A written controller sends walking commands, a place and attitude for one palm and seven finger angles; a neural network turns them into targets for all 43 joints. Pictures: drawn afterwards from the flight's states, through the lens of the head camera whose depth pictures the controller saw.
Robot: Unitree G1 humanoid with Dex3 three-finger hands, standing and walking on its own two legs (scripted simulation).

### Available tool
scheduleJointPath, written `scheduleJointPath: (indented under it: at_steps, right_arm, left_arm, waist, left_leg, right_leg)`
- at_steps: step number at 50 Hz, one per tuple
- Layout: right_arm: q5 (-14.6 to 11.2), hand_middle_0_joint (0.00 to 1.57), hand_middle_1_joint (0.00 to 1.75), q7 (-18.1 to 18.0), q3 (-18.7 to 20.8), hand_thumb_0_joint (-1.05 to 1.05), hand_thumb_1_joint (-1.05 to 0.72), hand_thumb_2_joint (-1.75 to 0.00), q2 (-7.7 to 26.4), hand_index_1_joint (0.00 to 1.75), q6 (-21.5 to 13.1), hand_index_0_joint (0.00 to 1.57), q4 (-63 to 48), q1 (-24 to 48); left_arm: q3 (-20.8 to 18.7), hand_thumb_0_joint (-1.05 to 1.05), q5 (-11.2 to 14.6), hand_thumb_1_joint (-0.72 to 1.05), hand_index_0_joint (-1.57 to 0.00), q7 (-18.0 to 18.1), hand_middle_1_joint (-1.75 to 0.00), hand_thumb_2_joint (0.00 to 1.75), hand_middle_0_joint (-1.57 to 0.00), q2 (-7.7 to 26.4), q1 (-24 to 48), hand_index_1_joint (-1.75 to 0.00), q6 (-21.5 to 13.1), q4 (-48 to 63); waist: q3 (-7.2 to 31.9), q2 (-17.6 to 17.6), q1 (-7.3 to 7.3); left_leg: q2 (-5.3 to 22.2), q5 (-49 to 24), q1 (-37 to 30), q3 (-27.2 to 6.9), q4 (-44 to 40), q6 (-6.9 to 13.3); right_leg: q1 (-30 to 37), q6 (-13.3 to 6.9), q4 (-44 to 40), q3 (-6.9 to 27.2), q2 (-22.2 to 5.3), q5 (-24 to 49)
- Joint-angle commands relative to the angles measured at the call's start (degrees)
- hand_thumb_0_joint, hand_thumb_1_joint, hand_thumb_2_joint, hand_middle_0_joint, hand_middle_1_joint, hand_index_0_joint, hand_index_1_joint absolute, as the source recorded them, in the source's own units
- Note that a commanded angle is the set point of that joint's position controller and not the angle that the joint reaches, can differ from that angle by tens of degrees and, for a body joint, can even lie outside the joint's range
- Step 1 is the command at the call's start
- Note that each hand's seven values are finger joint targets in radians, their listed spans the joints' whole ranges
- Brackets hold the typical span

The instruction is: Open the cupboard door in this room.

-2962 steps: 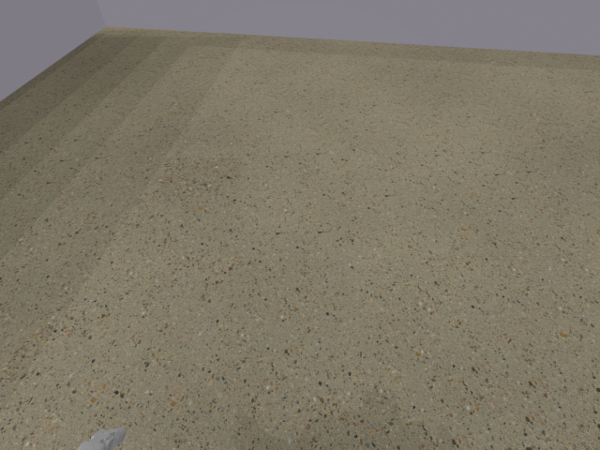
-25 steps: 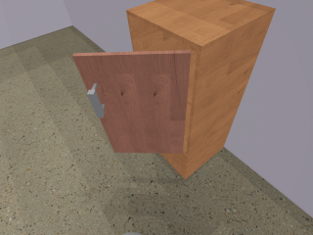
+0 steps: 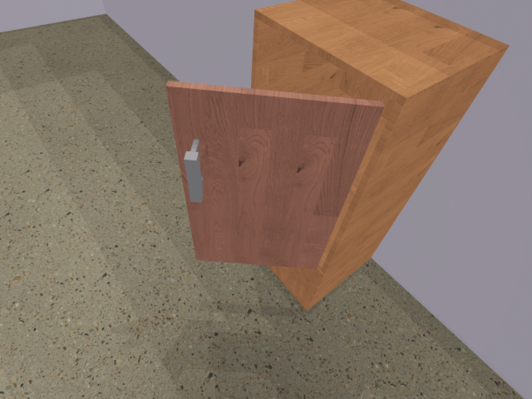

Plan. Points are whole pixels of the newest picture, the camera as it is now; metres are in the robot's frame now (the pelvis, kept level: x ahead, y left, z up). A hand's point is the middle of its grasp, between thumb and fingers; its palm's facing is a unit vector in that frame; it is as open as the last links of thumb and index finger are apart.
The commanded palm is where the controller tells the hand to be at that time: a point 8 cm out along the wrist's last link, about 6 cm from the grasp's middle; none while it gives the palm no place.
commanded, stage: come to a stop and stand still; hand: left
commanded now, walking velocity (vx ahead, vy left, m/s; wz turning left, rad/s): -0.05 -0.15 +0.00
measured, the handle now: (196, 171) +0.52 +0.18 +0.00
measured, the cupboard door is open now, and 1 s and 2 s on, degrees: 49 49 49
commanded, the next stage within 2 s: look again from close up in 0.80 s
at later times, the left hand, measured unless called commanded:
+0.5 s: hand out of the picture +0.00 +0.11 -0.17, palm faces +0.04 -0.98 -0.21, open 7.2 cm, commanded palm none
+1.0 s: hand out of the picture -0.08 +0.06 -0.17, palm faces +0.05 -0.99 -0.16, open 7.4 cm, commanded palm none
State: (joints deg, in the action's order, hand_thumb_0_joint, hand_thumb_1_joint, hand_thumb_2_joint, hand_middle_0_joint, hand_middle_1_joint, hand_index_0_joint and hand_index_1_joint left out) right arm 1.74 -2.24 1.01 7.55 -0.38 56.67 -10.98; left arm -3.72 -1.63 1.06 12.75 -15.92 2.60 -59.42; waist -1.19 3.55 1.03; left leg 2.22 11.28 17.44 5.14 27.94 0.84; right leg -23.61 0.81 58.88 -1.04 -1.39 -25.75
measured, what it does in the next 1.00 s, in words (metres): steps on the spot: right foot, then left foot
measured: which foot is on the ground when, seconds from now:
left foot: down 0.00-0.26, up 0.28-0.52, down 0.54-1.00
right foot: up 0.00-0.22, down 0.24-1.00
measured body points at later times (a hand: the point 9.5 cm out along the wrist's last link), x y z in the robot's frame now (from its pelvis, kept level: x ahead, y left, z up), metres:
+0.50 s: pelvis -0.03 -0.07 +0.00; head -0.02 -0.08 +0.45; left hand +0.00 +0.16 -0.15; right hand -0.04 -0.29 -0.17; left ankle -0.03 +0.05 -0.73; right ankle -0.05 -0.13 -0.74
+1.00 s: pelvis -0.04 -0.08 +0.00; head -0.03 -0.09 +0.45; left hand -0.08 +0.11 -0.15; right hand -0.05 -0.30 -0.16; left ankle -0.05 +0.05 -0.73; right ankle -0.05 -0.13 -0.74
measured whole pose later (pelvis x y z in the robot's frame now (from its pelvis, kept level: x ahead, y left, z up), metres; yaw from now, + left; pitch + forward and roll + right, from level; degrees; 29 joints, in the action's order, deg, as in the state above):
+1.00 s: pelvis -0.04 -0.08 +0.00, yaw +0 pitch -1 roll -1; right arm 0.4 -2.1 0.8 8.4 0.2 62.9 -16.8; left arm 0.4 -1.1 2.9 3.8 -21.2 -2.6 -64.8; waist -2.0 -2.7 0.1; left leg 2.5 17.5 14.2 1.3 32.7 0.1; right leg -9.4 -5.4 22.3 -5.9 5.0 -12.5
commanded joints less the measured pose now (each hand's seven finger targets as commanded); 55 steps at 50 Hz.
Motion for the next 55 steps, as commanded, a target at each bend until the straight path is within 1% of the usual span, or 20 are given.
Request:
scheduleJointPath:
  at_steps: [1, 6, 10, 11, 12, 13, 14, 15, 18, 22, 27, 30, 38, 44, 45, 46, 47, 49, 52, 55]
  right_arm:
    - [0.19, 0.20, 0.30, -1.01, 2.79, 0.00, -0.90, -0.90, 11.90, 0.30, -0.24, 0.20, -0.56, -6.85]
    - [0.66, 0.20, 0.30, -0.50, 3.57, 0.00, -0.90, -0.90, 12.38, 0.30, 0.19, 0.20, -0.22, -7.00]
    - [0.14, 0.20, 0.30, 0.15, 3.75, 0.00, -0.90, -0.90, 11.70, 0.30, 0.81, 0.20, -0.09, -6.08]
    - [-0.31, 0.20, 0.30, 0.44, 3.43, 0.00, -0.90, -0.90, 9.37, 0.30, 0.95, 0.20, -0.13, -6.28]
    - [-0.89, 0.20, 0.30, 0.60, 2.59, 0.00, -0.90, -0.90, 5.31, 0.30, 1.18, 0.20, -1.07, -5.18]
    - [-0.58, 0.20, 0.30, 0.89, 1.77, 0.00, -0.90, -0.90, 3.73, 0.30, 1.60, 0.20, -2.42, -2.78]
    - [-0.48, 0.20, 0.30, 1.21, 1.81, 0.00, -0.90, -0.90, 4.17, 0.30, 1.72, 0.20, -2.24, -3.06]
    - [-0.10, 0.20, 0.30, 1.21, 2.06, 0.00, -0.90, -0.90, 4.44, 0.30, 2.05, 0.20, -1.00, -3.14]
    - [-0.47, 0.20, 0.30, 1.10, 1.55, 0.00, -0.90, -0.90, 3.23, 0.30, 2.08, 0.20, 2.75, -7.06]
    - [-0.81, 0.20, 0.30, 0.76, 0.85, 0.00, -0.90, -0.90, 2.28, 0.30, 1.50, 0.20, 3.54, -6.90]
    - [-0.84, 0.20, 0.30, -0.36, 0.11, 0.00, -0.90, -0.90, 3.70, 0.30, -0.52, 0.20, 6.35, -10.11]
    - [-1.08, 0.20, 0.30, -0.70, -0.41, 0.00, -0.90, -0.90, 3.12, 0.30, -0.61, 0.20, 7.15, -7.21]
    - [-1.09, 0.20, 0.30, -0.58, -0.77, 0.00, -0.90, -0.90, 2.33, 0.30, 0.06, 0.20, 8.01, -8.53]
    - [-0.97, 0.20, 0.30, -0.45, -1.06, 0.00, -0.90, -0.90, 2.21, 0.30, -0.05, 0.20, 8.14, -9.76]
    - [-1.46, 0.20, 0.30, 0.34, -0.19, 0.00, -0.90, -0.90, 5.57, 0.30, -1.55, 0.20, 5.00, -4.43]
    - [-1.48, 0.20, 0.30, 0.14, 0.10, 0.00, -0.90, -0.90, 3.11, 0.30, -0.34, 0.20, 3.20, -10.23]
    - [-1.39, 0.20, 0.30, 0.17, 0.33, 0.00, -0.90, -0.90, 3.03, 0.30, -0.16, 0.20, 3.70, -10.90]
    - [-1.40, 0.20, 0.30, 0.71, -0.44, 0.00, -0.90, -0.90, 0.93, 0.30, -0.29, 0.20, 3.19, -10.49]
    - [-0.88, 0.20, 0.30, 0.79, -0.45, 0.00, -0.90, -0.90, 1.96, 0.30, -0.42, 0.20, 3.16, -12.90]
    - [-0.51, 0.20, 0.30, 0.87, -0.88, 0.00, -0.90, -0.90, 2.78, 0.30, -0.81, 0.20, 3.65, -13.61]
  left_arm:
    - [-0.24, 0.00, -0.03, 0.90, -0.20, -0.62, -0.30, 0.90, -0.20, 1.31, -2.60, -0.30, 0.71, 3.10]
    - [-0.04, 0.00, 0.25, 0.90, -0.20, -0.93, -0.30, 0.90, -0.20, -0.13, 0.41, -0.30, 0.37, 4.94]
    - [0.20, 0.00, 0.46, 0.90, -0.20, -0.55, -0.30, 0.90, -0.20, -0.93, -4.26, -0.30, -1.10, 3.01]
    - [-0.01, 0.00, 0.09, 0.90, -0.20, -0.26, -0.30, 0.90, -0.20, 0.89, -5.82, -0.30, -1.50, 2.36]
    - [-0.34, 0.00, -0.37, 0.90, -0.20, 0.22, -0.30, 0.90, -0.20, 4.64, -6.24, -0.30, -1.98, 2.37]
    - [-0.14, 0.00, -0.08, 0.90, -0.20, 0.47, -0.30, 0.90, -0.20, 6.48, -3.58, -0.30, -2.30, 3.50]
    - [0.29, 0.00, -0.03, 0.90, -0.20, 0.32, -0.30, 0.90, -0.20, 5.95, -1.49, -0.30, -2.34, 4.10]
    - [0.39, 0.00, -0.07, 0.90, -0.20, 0.58, -0.30, 0.90, -0.20, 4.38, 0.51, -0.30, -2.86, 4.30]
    - [1.32, 0.00, 0.54, 0.90, -0.20, 0.80, -0.30, 0.90, -0.20, 1.43, 1.76, -0.30, -3.48, 3.37]
    - [1.27, 0.00, 0.63, 0.90, -0.20, 0.75, -0.30, 0.90, -0.20, 1.87, -1.58, -0.30, -3.69, 1.90]
    - [2.13, 0.00, 1.60, 0.90, -0.20, 0.71, -0.30, 0.90, -0.20, -1.22, -3.54, -0.30, -3.87, -0.20]
    - [2.35, 0.00, 1.55, 0.90, -0.20, 0.82, -0.30, 0.90, -0.20, -0.89, -3.72, -0.30, -3.43, -2.13]
    - [3.31, 0.00, 1.14, 0.90, -0.20, 0.79, -0.30, 0.90, -0.20, -1.77, -6.04, -0.30, -3.90, -4.77]
    - [3.36, 0.00, 1.15, 0.90, -0.20, 1.02, -0.30, 0.90, -0.20, -2.60, -7.48, -0.30, -4.26, -5.30]
    - [2.94, 0.00, 0.05, 0.90, -0.20, 3.61, -0.30, 0.90, -0.20, 0.26, -11.26, -0.30, -6.42, -5.94]
    - [2.12, 0.00, 0.38, 0.90, -0.20, 3.48, -0.30, 0.90, -0.20, 2.45, -9.23, -0.30, -6.47, -3.32]
    - [2.18, 0.00, 0.54, 0.90, -0.20, 3.05, -0.30, 0.90, -0.20, 1.68, -7.47, -0.30, -6.23, -2.31]
    - [2.61, 0.00, 0.48, 0.90, -0.20, 2.53, -0.30, 0.90, -0.20, 0.61, -6.88, -0.30, -6.42, -1.96]
    - [2.74, 0.00, 0.56, 0.90, -0.20, 2.13, -0.30, 0.90, -0.20, -0.97, -5.57, -0.30, -5.87, -1.41]
    - [2.91, 0.00, 0.88, 0.90, -0.20, 1.80, -0.30, 0.90, -0.20, -1.42, -4.97, -0.30, -5.33, -1.00]
  waist:
    - [3.40, -10.47, -1.89]
    - [3.43, -14.34, -2.91]
    - [4.76, -10.97, -0.39]
    - [4.57, -5.10, 0.24]
    - [2.17, 7.38, 0.48]
    - [-0.52, 10.83, 0.40]
    - [0.01, 5.72, 0.07]
    - [-2.88, 9.74, -0.78]
    - [-4.14, 4.94, -2.43]
    - [-2.52, 3.18, -0.73]
    - [0.21, -6.92, -0.68]
    - [-1.46, -11.12, 0.15]
    - [-5.25, -1.77, -0.75]
    - [-5.42, -1.91, -1.00]
    - [-5.23, 0.68, 0.83]
    - [0.05, -1.52, -3.45]
    - [0.27, -6.63, -3.39]
    - [2.95, -4.34, -2.99]
    - [-1.63, 0.64, -3.35]
    - [-6.17, -2.92, -2.59]
  left_leg:
    - [16.96, -19.39, -7.33, -12.98, -11.03, 8.64]
    - [15.71, -11.90, -7.20, -13.30, -11.53, 8.50]
    - [11.75, -2.01, -0.61, -10.94, -7.16, 5.29]
    - [7.60, 4.38, 4.16, -7.29, -3.31, 2.21]
    - [1.95, 12.08, 10.00, -1.12, 5.15, -1.11]
    - [0.42, 17.62, 10.02, -1.70, 10.36, -1.80]
    - [0.67, 17.93, 7.58, -3.41, 14.08, -1.41]
    - [0.70, 15.63, 9.09, -4.03, 17.04, -1.24]
    - [0.62, 10.70, 6.68, -2.89, 20.38, -2.02]
    - [0.53, 10.16, 1.90, -2.24, 10.30, -2.20]
    - [5.69, -12.11, -10.10, -7.86, -5.58, 0.63]
    - [6.02, -10.07, -6.46, -8.22, -7.18, 1.48]
    - [3.51, 0.45, -7.23, -6.30, -8.83, 0.26]
    - [2.86, -0.42, -7.07, -6.13, -8.35, 0.20]
    - [1.30, 4.21, -1.22, -1.47, 5.56, -2.06]
    - [-0.26, 10.03, 0.10, -5.07, 9.31, -0.73]
    - [0.39, 10.30, -0.86, -4.76, 9.86, -0.15]
    - [0.40, 6.70, -3.21, -4.44, 7.04, -0.38]
    - [0.87, 3.83, -5.78, -5.21, 2.08, 0.15]
    - [1.94, 1.65, -3.41, -7.58, -2.40, 1.12]
  right_leg:
    - [-3.34, 0.53, 1.11, 2.07, -0.68, 0.86]
    - [1.03, -0.02, -12.12, -0.54, -0.38, -2.06]
    - [14.84, -0.99, -32.73, -2.97, 0.84, 9.11]
    - [19.81, -1.58, -38.70, -0.09, -1.65, 12.06]
    - [19.40, -4.47, -44.48, 11.72, -11.60, 10.40]
    - [12.29, -7.73, -47.18, 15.46, -16.86, 12.84]
    - [9.03, -9.92, -46.90, 13.66, -17.05, 9.54]
    - [7.86, -8.92, -46.37, 12.27, -13.46, 13.62]
    - [8.96, -9.36, -44.32, 6.43, -10.06, 25.40]
    - [11.78, -11.00, -42.05, 7.07, -10.37, 26.97]
    - [11.20, -4.57, -37.65, 5.13, -4.42, 24.76]
    - [14.47, -3.11, -38.37, 4.15, -4.15, 21.32]
    - [11.54, -3.16, -44.98, 6.33, -4.97, 11.47]
    - [11.04, -2.87, -45.96, 7.02, -5.17, 10.25]
    - [13.44, 4.84, -43.48, 11.69, -8.98, 53.98]
    - [17.85, 4.48, -42.03, 11.33, -11.95, 52.95]
    - [15.57, 1.10, -41.96, 9.02, -11.30, 44.55]
    - [15.03, -6.89, -41.27, 8.11, -10.41, 30.56]
    - [7.12, -7.42, -43.34, 8.31, -8.31, 10.31]
    - [5.01, -5.84, -41.95, 7.05, -5.20, 4.55]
